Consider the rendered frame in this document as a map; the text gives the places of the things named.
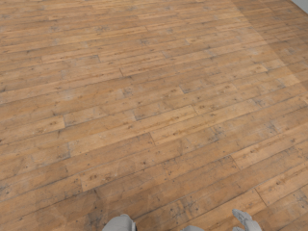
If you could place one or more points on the left robot thigh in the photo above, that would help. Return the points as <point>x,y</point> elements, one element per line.
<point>120,223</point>

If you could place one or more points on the right robot hand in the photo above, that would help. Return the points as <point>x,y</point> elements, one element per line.
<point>246,220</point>

